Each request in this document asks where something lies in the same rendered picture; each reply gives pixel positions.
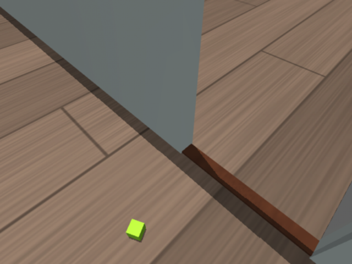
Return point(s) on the cube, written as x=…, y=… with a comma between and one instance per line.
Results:
x=136, y=229

